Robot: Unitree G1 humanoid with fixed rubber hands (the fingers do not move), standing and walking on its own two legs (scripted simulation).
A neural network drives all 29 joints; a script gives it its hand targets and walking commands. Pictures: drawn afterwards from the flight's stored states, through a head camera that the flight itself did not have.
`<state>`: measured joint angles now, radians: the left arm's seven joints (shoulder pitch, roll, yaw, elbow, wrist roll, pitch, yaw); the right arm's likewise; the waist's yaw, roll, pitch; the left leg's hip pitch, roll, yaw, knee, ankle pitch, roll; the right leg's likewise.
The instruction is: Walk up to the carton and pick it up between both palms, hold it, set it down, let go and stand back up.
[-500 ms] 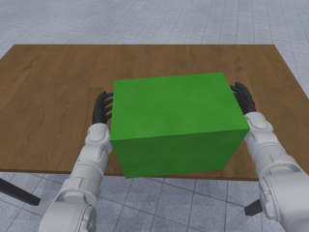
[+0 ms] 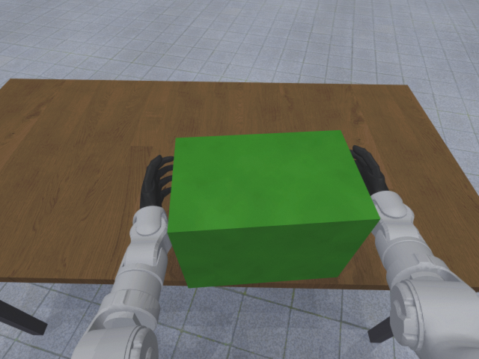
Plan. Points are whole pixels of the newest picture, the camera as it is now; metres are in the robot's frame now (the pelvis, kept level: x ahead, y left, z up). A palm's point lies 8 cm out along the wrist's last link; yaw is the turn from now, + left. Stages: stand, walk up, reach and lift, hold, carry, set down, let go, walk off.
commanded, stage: reach and lift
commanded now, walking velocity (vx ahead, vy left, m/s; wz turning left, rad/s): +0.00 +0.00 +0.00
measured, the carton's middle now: (261, 211) +0.39 +0.00 +0.02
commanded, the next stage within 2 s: none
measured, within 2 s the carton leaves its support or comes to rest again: leaves its support in 0.34 s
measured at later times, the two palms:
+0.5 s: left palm (139, 196) +0.36 +0.21 +0.08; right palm (366, 179) +0.42 -0.17 +0.09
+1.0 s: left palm (130, 179) +0.35 +0.21 +0.13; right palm (377, 176) +0.40 -0.17 +0.13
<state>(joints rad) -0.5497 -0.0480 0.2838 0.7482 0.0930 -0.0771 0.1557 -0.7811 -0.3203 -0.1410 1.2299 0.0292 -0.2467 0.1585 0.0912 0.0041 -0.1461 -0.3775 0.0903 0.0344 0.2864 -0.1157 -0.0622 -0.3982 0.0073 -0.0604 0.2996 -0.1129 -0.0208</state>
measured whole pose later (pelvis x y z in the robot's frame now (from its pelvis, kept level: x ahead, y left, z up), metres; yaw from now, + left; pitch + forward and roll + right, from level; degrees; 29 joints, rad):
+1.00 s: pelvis +0.00 +0.01 +0.00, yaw +2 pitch +6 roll -1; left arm -0.50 0.05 0.15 0.42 0.02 0.29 0.18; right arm -0.67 -0.31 0.01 0.88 0.24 0.05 0.06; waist 0.02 -0.01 -0.16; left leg -0.28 0.08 0.01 0.32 -0.14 -0.05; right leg -0.27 -0.01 -0.09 0.27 -0.11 -0.01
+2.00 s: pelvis -0.01 +0.04 +0.00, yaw +1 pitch -2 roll -1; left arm -0.59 0.10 0.27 0.20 0.11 0.67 0.01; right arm -0.66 -0.21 -0.09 0.54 0.25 0.44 -0.07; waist -0.06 -0.02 -0.10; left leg -0.13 0.04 0.03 0.32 -0.15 -0.02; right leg -0.11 -0.04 -0.06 0.26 -0.11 0.03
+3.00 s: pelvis +0.00 +0.04 +0.00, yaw +1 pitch -2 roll -1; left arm -0.64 0.14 0.27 0.14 0.10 0.79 0.01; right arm -0.73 -0.26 -0.04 0.52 0.35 0.53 -0.12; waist -0.08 -0.03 -0.13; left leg -0.13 0.05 0.03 0.36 -0.19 -0.02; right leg -0.09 -0.03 -0.06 0.26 -0.12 0.03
